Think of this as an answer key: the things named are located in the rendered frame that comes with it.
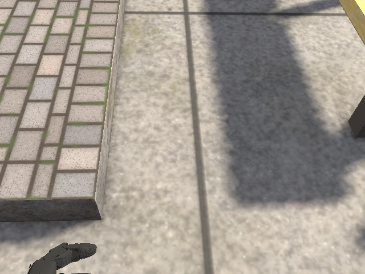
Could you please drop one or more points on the left robot hand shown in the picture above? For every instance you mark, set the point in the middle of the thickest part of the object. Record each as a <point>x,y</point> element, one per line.
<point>61,256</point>

